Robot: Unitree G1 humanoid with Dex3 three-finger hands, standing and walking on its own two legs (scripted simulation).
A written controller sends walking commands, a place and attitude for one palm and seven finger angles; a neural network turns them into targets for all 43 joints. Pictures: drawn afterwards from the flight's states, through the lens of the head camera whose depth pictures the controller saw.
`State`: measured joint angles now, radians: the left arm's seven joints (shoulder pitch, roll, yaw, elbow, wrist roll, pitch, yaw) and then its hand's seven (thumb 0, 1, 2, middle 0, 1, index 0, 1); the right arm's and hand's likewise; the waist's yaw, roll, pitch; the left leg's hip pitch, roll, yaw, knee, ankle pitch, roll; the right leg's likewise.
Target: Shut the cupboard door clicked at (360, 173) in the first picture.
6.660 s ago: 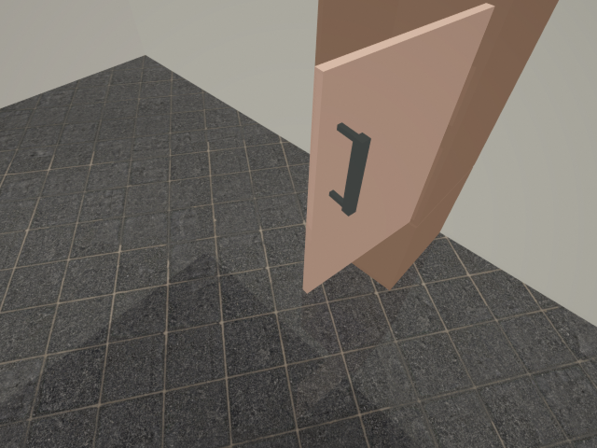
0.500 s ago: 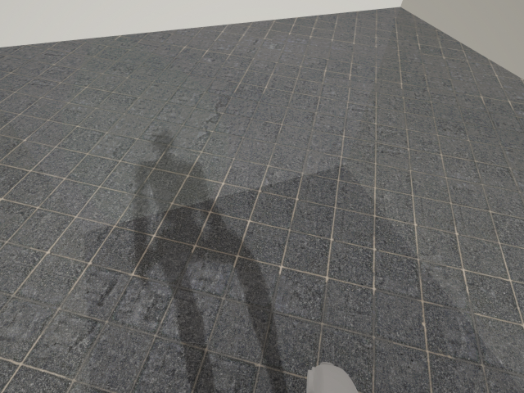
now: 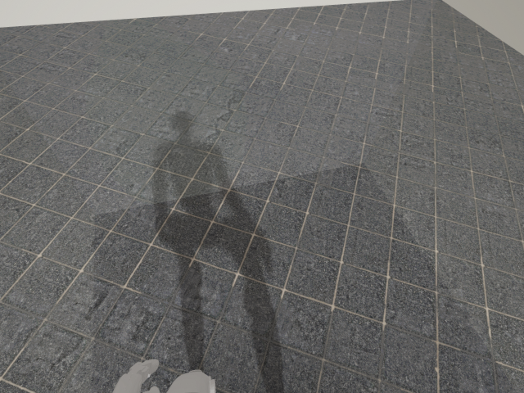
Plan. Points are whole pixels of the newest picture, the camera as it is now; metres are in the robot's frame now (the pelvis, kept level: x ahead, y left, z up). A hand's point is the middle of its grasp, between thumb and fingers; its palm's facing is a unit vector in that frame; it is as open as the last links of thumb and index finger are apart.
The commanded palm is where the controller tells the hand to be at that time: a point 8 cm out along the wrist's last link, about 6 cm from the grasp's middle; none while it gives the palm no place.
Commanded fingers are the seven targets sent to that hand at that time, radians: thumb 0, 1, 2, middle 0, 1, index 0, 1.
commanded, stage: walk to a spot facing it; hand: left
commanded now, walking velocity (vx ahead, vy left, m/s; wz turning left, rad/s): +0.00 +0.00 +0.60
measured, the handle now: out of the picture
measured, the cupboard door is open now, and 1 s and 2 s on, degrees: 81 81 81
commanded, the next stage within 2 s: none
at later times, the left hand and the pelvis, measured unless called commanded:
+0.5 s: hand out of the picture +0.08 +0.25 -0.16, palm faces +0.26 -0.93 -0.28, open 7.4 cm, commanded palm none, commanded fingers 0.00 0.90 0.90 -0.20 -0.30 -0.20 -0.30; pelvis +0.05 +0.01 +0.01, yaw +16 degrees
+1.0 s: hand out of the picture -0.01 +0.16 -0.15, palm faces +0.59 -0.76 -0.26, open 7.3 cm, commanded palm none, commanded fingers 0.00 0.90 0.90 -0.20 -0.30 -0.20 -0.30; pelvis +0.06 -0.03 +0.01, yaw +37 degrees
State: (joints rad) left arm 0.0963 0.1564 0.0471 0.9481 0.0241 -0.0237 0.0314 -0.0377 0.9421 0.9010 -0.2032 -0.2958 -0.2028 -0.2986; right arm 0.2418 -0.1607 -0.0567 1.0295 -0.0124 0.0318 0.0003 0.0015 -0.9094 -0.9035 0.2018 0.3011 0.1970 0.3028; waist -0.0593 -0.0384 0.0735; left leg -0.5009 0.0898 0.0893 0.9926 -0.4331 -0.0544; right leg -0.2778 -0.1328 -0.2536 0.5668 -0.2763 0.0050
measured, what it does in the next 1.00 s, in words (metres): steps on the spot, turning left: left foot, then right foot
